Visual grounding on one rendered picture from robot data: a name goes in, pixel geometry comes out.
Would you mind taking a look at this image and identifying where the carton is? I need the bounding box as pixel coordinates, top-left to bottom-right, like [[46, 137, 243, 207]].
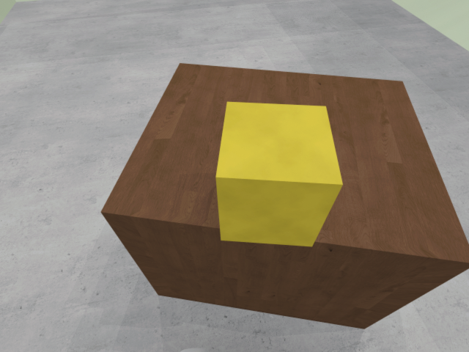
[[215, 102, 343, 246]]

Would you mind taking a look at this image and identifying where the pedestal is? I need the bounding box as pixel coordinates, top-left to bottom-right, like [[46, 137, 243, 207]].
[[101, 63, 469, 329]]

